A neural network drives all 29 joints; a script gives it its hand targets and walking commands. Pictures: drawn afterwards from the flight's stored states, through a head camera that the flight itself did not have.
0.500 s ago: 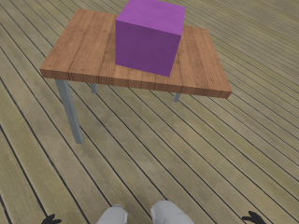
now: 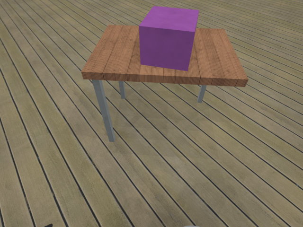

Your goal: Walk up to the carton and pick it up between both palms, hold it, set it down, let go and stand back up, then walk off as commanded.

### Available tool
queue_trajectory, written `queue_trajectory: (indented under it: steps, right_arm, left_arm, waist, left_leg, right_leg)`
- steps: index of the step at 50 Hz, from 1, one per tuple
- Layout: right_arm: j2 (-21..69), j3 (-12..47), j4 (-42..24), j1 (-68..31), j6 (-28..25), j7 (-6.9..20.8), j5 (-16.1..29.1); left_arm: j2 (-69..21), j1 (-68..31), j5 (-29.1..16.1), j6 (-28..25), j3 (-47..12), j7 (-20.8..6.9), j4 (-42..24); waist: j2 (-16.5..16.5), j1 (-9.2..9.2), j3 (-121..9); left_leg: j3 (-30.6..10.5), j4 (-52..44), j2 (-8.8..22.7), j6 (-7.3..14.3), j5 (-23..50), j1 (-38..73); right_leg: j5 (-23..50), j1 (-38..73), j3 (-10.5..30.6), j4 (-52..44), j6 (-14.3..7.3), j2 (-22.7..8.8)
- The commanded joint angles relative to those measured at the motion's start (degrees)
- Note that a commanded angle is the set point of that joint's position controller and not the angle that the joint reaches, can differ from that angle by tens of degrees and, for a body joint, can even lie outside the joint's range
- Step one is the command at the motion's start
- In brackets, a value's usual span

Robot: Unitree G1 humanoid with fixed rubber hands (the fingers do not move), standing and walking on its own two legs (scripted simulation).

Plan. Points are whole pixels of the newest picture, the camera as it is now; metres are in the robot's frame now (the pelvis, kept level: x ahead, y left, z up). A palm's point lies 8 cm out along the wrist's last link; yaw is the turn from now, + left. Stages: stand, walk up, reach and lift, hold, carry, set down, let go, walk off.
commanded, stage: walk off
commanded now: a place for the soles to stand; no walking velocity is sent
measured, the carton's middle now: (169, 37) +1.02 -0.12 +0.03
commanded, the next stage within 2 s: none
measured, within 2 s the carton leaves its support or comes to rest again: neither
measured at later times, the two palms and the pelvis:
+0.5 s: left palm (71, 216) +0.20 +0.25 -0.14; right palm out of the picture +0.11 -0.35 -0.10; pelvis +0.11 -0.04 -0.02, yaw -1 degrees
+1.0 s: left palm (87, 170) +0.35 +0.23 -0.14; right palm (265, 164) +0.31 -0.37 -0.08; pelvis +0.22 -0.05 -0.02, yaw -3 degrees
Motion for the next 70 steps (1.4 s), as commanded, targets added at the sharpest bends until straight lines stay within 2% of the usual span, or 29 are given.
queue_trajectory:
  steps: [1, 2, 6, 17, 20, 21, 22, 23, 24, 26, 31, 33, 34, 35, 37, 40, 44, 48, 50, 51, 53, 57, 59, 61, 63, 65, 68, 69, 70]
  right_arm:
    - [-15.70, -6.05, -4.29, 11.83, -5.00, -2.56, -0.78]
    - [-16.05, -5.64, -5.11, 12.04, -5.62, -2.55, -1.15]
    - [-13.72, -5.41, -7.27, 3.37, -6.35, -2.90, -1.20]
    - [-12.65, -4.36, -7.74, 4.93, -5.83, -3.53, -1.58]
    - [-11.67, -3.72, -9.45, -1.16, -5.18, -2.89, -1.66]
    - [-8.44, -2.95, -10.68, -2.16, -5.53, -2.76, -1.66]
    - [-4.46, -1.54, -11.60, -0.24, -5.96, -3.24, -0.73]
    - [-5.77, -1.73, -14.45, -3.09, -5.98, -3.96, -0.34]
    - [-6.99, -1.62, -14.85, -6.54, -6.08, -4.25, -1.40]
    - [-7.92, -1.39, -13.23, -8.70, -6.18, -4.02, -1.85]
    - [-9.39, -2.50, -10.83, -6.88, -6.30, -3.93, -0.48]
    - [-8.92, -2.36, -7.03, -1.93, -6.36, -4.40, 0.71]
    - [-11.20, -3.48, -4.34, 3.18, -6.50, -4.85, 0.68]
    - [-16.05, -4.15, -3.88, 4.66, -6.38, -5.57, 0.34]
    - [-16.84, -2.87, -5.94, 2.35, -5.73, -5.61, 1.12]
    - [-13.82, -2.48, -6.86, -3.49, -5.62, -4.76, 1.05]
    - [-13.33, -2.50, -7.44, -2.80, -5.21, -4.63, 0.69]
    - [-12.16, -2.24, -8.43, -8.14, -3.82, -3.66, 0.29]
    - [-10.70, -2.25, -8.50, -11.85, -2.78, -3.04, 0.56]
    - [-8.85, -2.26, -8.52, -10.35, -2.91, -3.21, 1.11]
    - [-8.15, -2.92, -8.38, -12.51, -2.03, -4.23, 0.62]
    - [-8.16, -2.09, -7.65, -9.23, -3.09, -4.00, 0.41]
    - [-10.16, -2.67, -6.72, -5.60, -3.96, -4.16, 0.45]
    - [-13.22, -3.12, -7.69, -2.88, -3.77, -4.14, 0.53]
    - [-14.19, -3.02, -7.47, -1.92, -3.57, -3.93, 0.54]
    - [-14.16, -3.19, -8.50, -5.52, -3.17, -3.59, 0.42]
    - [-11.89, -2.37, -8.92, -11.32, -2.25, -3.20, 0.38]
    - [-10.10, -2.64, -8.83, -11.32, -2.20, -3.33, 0.82]
    - [-8.80, -2.84, -8.91, -11.31, -2.00, -3.73, 1.00]
  left_arm:
    - [9.72, -5.10, 6.85, -0.33, 4.09, -0.01, -10.90]
    - [11.87, -7.44, 7.20, -0.56, 4.46, -0.32, -13.72]
    - [16.72, -1.59, 5.23, -1.53, 4.45, -1.31, -8.29]
    - [14.81, -4.16, 6.69, -1.86, 3.88, -0.67, -9.80]
    - [14.59, 7.82, 7.24, -3.52, 4.46, 0.01, -6.67]
    - [17.82, 16.32, 7.89, -4.07, 5.77, 0.91, -4.05]
    - [21.17, 18.63, 7.80, -3.72, 6.42, 1.68, -3.85]
    - [19.98, 20.91, 7.37, -3.90, 6.11, 1.60, -6.48]
    - [18.93, 21.58, 7.51, -4.06, 5.54, 2.11, -7.79]
    - [15.84, 18.35, 7.22, -3.61, 4.13, 2.50, -7.21]
    - [13.00, 8.75, 5.80, -3.61, 2.89, 1.90, -9.38]
    - [12.14, -1.31, 4.87, -2.60, 1.67, 1.43, -10.18]
    - [10.81, -4.96, 4.32, -2.38, 0.94, 0.77, -9.84]
    - [8.00, -3.68, 3.52, -2.35, 0.43, 0.75, -8.94]
    - [12.81, 0.68, 3.74, -0.42, 3.16, 1.41, -7.14]
    - [12.53, -0.74, 2.72, -0.84, 2.31, 1.16, -5.90]
    - [12.05, -1.02, 3.18, -0.87, 2.23, 1.64, -6.12]
    - [12.68, 1.09, 3.37, -1.70, 2.07, 2.20, -5.17]
    - [14.92, 3.48, 4.07, -2.74, 2.13, 2.46, -3.23]
    - [18.93, 3.35, 5.04, -3.14, 2.80, 2.67, -3.71]
    - [18.92, 2.84, 5.52, -2.86, 2.62, 2.79, -4.99]
    - [16.33, -1.92, 5.84, -1.91, 2.43, 3.02, -6.46]
    - [14.59, -4.52, 5.01, -1.41, 2.18, 2.41, -6.93]
    - [12.18, -4.70, 4.10, -0.65, 2.57, 2.47, -6.83]
    - [12.47, -7.64, 4.24, -0.14, 2.90, 2.83, -7.07]
    - [13.94, -5.68, 3.93, -0.36, 3.33, 2.32, -6.99]
    - [14.46, 1.58, 4.05, -1.71, 2.51, 2.08, -4.04]
    - [17.05, 2.10, 4.78, -2.25, 2.72, 2.27, -3.72]
    - [18.77, 1.17, 5.27, -2.34, 2.78, 2.44, -4.37]
  waist:
    - [0.11, -2.54, 6.54]
    - [0.90, -3.63, 12.30]
    - [4.05, -0.92, 9.36]
    - [13.83, -1.40, 6.25]
    - [6.29, 7.52, -2.23]
    - [-4.29, 11.31, -7.34]
    - [-18.78, 9.81, -11.42]
    - [-19.13, 10.32, -12.91]
    - [-15.45, 11.12, -9.53]
    - [-10.12, 9.25, -5.25]
    - [-14.09, 6.90, -3.28]
    - [-12.21, 1.51, -2.37]
    - [-8.61, -2.42, -4.64]
    - [2.45, -3.22, -7.87]
    - [-1.53, -1.35, -2.43]
    - [0.43, 0.30, 1.95]
    - [4.95, -0.45, -2.40]
    - [9.10, 2.17, -4.02]
    - [4.33, 4.06, -5.63]
    - [-5.49, 3.40, -8.61]
    - [-7.18, 4.69, -8.40]
    - [-10.34, 2.79, -3.39]
    - [-7.46, 0.82, -9.22]
    - [-0.43, -1.99, -10.70]
    - [2.39, -2.23, -5.21]
    - [4.31, -0.51, -2.08]
    - [1.12, 4.14, -4.72]
    - [-7.42, 4.27, -7.24]
    - [-13.07, 3.86, -7.54]
  left_leg:
    - [-39.32, -35.47, 19.54, 6.03, -27.35, -2.15]
    - [-43.68, -40.12, 20.90, 7.03, -32.76, -4.49]
    - [-27.90, -34.69, 13.84, 1.92, -12.66, -1.48]
    - [-17.18, -19.57, 13.28, 8.96, 24.89, 2.92]
    - [-1.73, 5.78, 6.81, 7.59, 41.68, -9.15]
    - [3.40, 23.99, 2.56, 4.44, 41.43, -18.07]
    - [3.18, 34.65, -5.32, 1.51, 6.33, -27.61]
    - [-3.32, 31.69, -6.92, 2.13, -7.20, -33.57]
    - [-5.31, 32.26, -5.24, 1.94, -8.62, -36.19]
    - [-5.46, 29.97, -2.71, 1.13, -7.91, -34.91]
    - [-4.83, 9.16, 0.59, 0.43, -8.00, -27.86]
    - [-2.44, -9.57, 1.15, 0.43, 7.98, -7.20]
    - [-6.97, -17.69, 5.52, 0.42, 26.17, 5.52]
    - [-25.21, -20.15, 17.58, 4.55, 44.15, 9.70]
    - [-36.61, -17.62, 22.20, 12.69, 42.27, -1.16]
    - [-25.96, -15.34, 18.37, 12.85, 49.61, -5.57]
    - [-25.48, -10.85, 19.23, 15.11, 61.94, -1.83]
    - [-17.40, -7.52, 15.22, 11.88, 55.93, -7.47]
    - [-5.43, 4.23, 7.51, 4.40, 47.09, -13.77]
    - [0.16, 14.50, 1.54, 0.38, 33.84, -17.58]
    - [-0.67, 16.69, -3.61, -0.86, -8.20, -21.41]
    - [-0.57, 0.89, 0.35, 0.32, 7.87, -16.55]
    - [-5.05, -7.11, 5.78, 2.80, 40.67, -0.58]
    - [-21.44, -7.70, 19.20, 14.44, 64.22, 1.87]
    - [-25.52, -11.71, 22.22, 18.34, 61.26, -3.26]
    - [-23.03, -12.28, 20.56, 16.52, 52.39, -9.71]
    - [-9.46, -0.64, 10.39, 6.35, 45.41, -13.68]
    - [-1.97, 10.81, 3.56, 1.96, 35.53, -16.17]
    - [2.80, 15.42, -2.88, -0.40, 5.01, -21.18]
  right_leg:
    - [-7.66, -34.93, 10.46, 26.29, 1.41, 3.32]
    - [-7.72, -36.34, 14.33, 27.32, 1.77, 2.05]
    - [2.82, -27.51, 13.66, 22.14, 2.52, -0.06]
    - [-2.65, -20.36, 5.15, 8.12, 1.71, -2.74]
    - [-0.37, 8.05, 1.89, -11.44, -2.02, -0.20]
    - [3.69, 20.54, 11.76, -13.14, -2.79, -4.84]
    - [19.68, 25.49, 30.72, -15.35, -8.86, -16.19]
    - [30.42, 28.88, 47.57, -17.90, -17.13, -21.89]
    - [33.35, 28.00, 48.91, -17.49, -18.38, -21.97]
    - [38.65, 22.63, 39.14, -14.14, -14.88, -18.81]
    - [43.15, 14.11, 29.73, -7.16, -11.33, -16.30]
    - [41.56, -1.94, 17.03, -2.25, -5.27, -10.88]
    - [33.59, -10.18, 11.74, 5.86, -0.32, -7.37]
    - [13.42, -15.69, 7.51, 19.97, 3.93, -1.06]
    - [-16.15, -13.66, 12.72, 24.80, 3.28, 2.10]
    - [-13.31, -13.44, 13.94, 22.53, 2.23, 0.92]
    - [-13.51, -14.86, 14.12, 22.97, 2.12, 2.38]
    - [-6.20, -4.54, 11.48, 3.47, 1.14, 0.21]
    - [23.07, 6.36, 13.60, -11.30, 1.03, -4.44]
    - [45.66, 9.60, 25.17, -11.60, -1.85, -11.95]
    - [60.38, 9.28, 33.91, -9.87, -10.11, -18.65]
    - [61.67, 7.38, 23.76, -3.62, -5.13, -12.02]
    - [48.93, -0.49, 15.47, 5.50, -0.24, -5.90]
    - [11.47, -6.90, 9.50, 21.56, 3.74, 3.89]
    - [-17.23, -9.60, 10.75, 23.58, 1.94, 5.20]
    - [-18.26, -7.52, 13.01, 18.94, 0.83, 2.81]
    - [15.86, 5.01, 12.58, -7.95, 0.41, -3.12]
    - [34.31, 7.99, 21.81, -12.17, -0.92, -8.71]
    - [51.83, 9.76, 31.03, -12.88, -3.90, -15.93]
